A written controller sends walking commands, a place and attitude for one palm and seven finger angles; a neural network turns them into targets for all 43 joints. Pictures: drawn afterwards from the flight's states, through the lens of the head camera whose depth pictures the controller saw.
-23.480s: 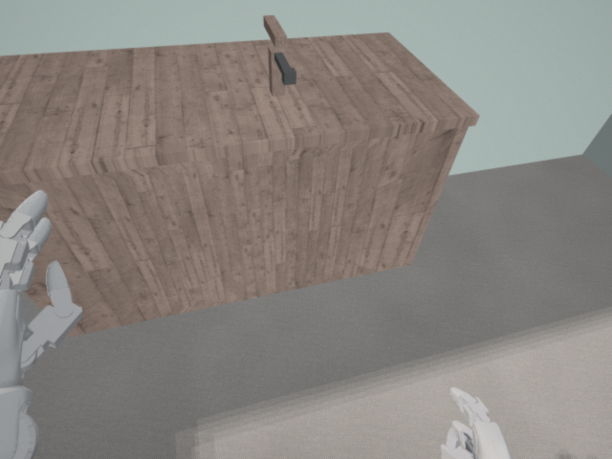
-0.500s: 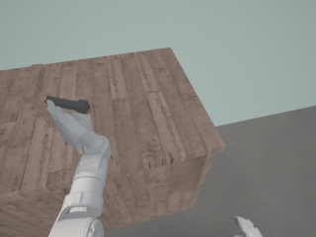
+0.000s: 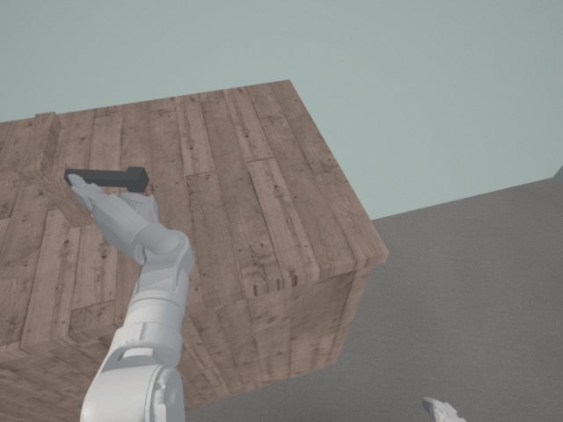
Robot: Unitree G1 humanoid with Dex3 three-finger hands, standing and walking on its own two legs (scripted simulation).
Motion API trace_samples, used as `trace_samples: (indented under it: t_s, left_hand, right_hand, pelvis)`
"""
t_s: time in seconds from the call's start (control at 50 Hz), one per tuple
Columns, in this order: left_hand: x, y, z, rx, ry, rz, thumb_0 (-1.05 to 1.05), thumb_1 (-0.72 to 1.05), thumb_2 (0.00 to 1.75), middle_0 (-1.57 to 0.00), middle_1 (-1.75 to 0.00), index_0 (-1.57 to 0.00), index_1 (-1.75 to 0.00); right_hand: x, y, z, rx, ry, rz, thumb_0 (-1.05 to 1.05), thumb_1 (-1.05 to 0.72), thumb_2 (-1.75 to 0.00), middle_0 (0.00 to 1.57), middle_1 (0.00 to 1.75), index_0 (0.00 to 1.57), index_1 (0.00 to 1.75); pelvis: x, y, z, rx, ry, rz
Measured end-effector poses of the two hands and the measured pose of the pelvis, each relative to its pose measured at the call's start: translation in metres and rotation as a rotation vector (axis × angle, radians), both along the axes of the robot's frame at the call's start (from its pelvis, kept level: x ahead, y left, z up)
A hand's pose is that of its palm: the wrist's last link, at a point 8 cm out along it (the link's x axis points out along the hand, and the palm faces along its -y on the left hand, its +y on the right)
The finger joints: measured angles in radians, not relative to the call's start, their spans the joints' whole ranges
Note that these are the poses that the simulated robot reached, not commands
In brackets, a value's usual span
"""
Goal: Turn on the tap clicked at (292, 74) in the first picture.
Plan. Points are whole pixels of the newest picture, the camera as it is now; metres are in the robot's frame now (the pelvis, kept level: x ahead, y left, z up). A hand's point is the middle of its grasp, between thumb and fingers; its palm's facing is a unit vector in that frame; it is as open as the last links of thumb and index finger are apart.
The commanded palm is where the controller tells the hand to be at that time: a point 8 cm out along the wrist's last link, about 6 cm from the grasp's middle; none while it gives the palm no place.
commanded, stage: push the lever round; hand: left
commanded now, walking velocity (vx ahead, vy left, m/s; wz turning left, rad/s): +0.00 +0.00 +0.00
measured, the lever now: (136, 179) +0.44 +0.25 +0.10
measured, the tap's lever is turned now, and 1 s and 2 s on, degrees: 71 86 82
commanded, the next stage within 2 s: lift the hand up off the lever in 0.30 s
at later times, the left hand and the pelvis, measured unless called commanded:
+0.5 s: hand (159, 192) +0.43 +0.21 +0.09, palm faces +0.85 -0.52 -0.09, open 8.5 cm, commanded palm +0.38 +0.24 +0.10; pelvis +0.00 +0.00 +0.00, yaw -1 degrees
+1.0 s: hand (158, 179) +0.44 +0.21 +0.10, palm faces +0.82 -0.57 -0.09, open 7.9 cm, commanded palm +0.38 +0.23 +0.12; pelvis +0.01 +0.00 +0.00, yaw -1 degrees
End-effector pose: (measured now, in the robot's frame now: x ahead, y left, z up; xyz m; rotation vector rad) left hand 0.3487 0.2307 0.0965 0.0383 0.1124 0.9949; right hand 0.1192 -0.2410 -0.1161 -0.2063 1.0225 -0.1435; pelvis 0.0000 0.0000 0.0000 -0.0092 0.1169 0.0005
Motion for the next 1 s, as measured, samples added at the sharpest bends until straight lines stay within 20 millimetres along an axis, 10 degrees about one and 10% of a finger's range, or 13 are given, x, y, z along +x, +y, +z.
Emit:
trace_samples:
  t_s: [1.0]
  left_hand:
    - [0.036,-0.003,0.014,-0.016,0.02,-0.029,0.01,0.9,0.91,-0.15,-0.15,-0.14,-0.15]
  right_hand:
    - [-0.017,-0.004,-0.003,0.016,0.036,-0.019,0.01,-0.91,-0.9,0.2,0.3,0.2,0.3]
  pelvis:
    - [0.008,0.003,0.001,0.003,0.026,-0.012]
